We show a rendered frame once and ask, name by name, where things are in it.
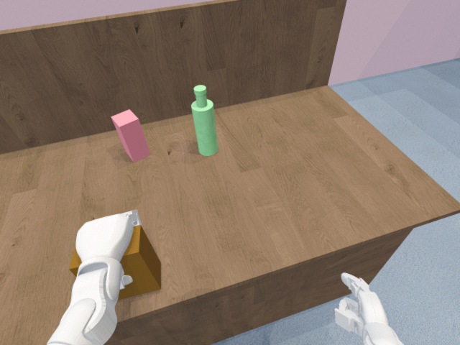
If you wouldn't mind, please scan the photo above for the table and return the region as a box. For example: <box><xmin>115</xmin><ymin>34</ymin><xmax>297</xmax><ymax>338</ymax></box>
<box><xmin>0</xmin><ymin>0</ymin><xmax>460</xmax><ymax>345</ymax></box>

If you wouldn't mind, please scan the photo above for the sponge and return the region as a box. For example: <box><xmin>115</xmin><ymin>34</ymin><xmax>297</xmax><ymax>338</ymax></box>
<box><xmin>69</xmin><ymin>225</ymin><xmax>161</xmax><ymax>300</ymax></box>

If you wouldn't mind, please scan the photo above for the robot right hand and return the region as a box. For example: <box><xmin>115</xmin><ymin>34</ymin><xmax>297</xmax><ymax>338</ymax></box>
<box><xmin>335</xmin><ymin>273</ymin><xmax>389</xmax><ymax>337</ymax></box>

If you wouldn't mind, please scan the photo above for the robot right forearm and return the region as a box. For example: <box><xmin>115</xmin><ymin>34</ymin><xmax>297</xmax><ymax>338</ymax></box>
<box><xmin>362</xmin><ymin>322</ymin><xmax>404</xmax><ymax>345</ymax></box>

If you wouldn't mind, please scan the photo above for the robot left forearm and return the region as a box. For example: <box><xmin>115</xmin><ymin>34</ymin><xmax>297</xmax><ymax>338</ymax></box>
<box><xmin>47</xmin><ymin>257</ymin><xmax>122</xmax><ymax>345</ymax></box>

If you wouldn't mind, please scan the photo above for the robot left hand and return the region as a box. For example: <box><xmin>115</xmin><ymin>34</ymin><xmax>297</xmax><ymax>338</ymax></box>
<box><xmin>75</xmin><ymin>209</ymin><xmax>142</xmax><ymax>290</ymax></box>

